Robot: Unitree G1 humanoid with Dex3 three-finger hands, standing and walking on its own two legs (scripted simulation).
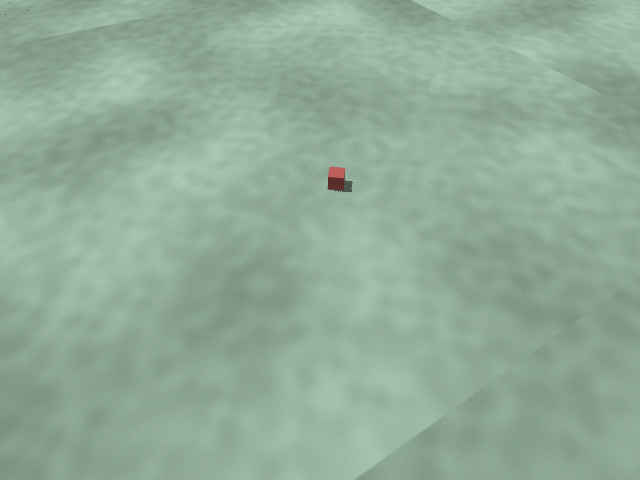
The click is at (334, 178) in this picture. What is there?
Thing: cube
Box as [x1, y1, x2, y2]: [328, 167, 344, 189]
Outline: 329,167 328,188 343,189 344,168
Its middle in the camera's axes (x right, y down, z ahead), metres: +0.08 -0.29 +1.84
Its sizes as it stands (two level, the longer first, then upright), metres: 0.074 0.074 0.074
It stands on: the floor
